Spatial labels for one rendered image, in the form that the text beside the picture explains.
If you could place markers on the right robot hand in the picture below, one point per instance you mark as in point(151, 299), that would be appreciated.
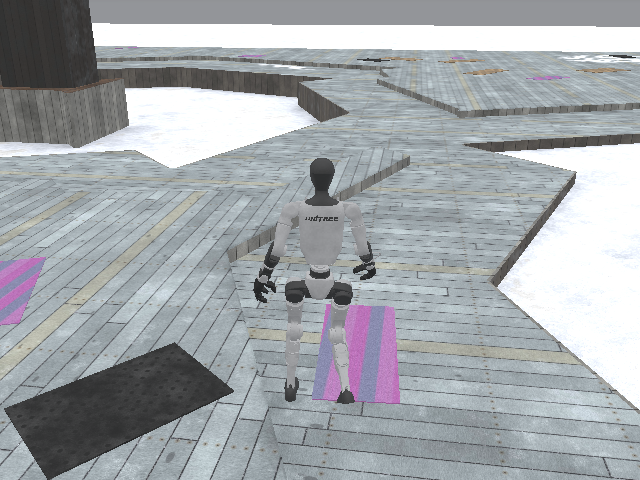
point(369, 275)

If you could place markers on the right robot forearm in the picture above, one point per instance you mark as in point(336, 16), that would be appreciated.
point(368, 260)

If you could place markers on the robot left upper arm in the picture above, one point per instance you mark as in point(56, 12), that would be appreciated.
point(289, 211)

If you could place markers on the right robot foot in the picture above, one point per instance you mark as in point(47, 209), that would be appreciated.
point(346, 397)

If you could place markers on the robot right upper arm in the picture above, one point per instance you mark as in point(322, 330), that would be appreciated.
point(353, 212)

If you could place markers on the left robot forearm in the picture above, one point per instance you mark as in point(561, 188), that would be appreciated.
point(268, 266)

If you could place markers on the left robot hand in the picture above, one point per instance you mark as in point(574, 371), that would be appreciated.
point(259, 287)

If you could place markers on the humanoid robot torso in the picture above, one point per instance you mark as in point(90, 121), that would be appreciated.
point(321, 235)

